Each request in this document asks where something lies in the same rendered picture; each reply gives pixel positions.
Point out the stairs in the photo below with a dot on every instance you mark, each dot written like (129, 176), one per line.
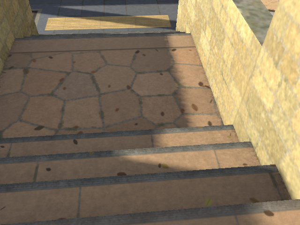
(91, 34)
(134, 171)

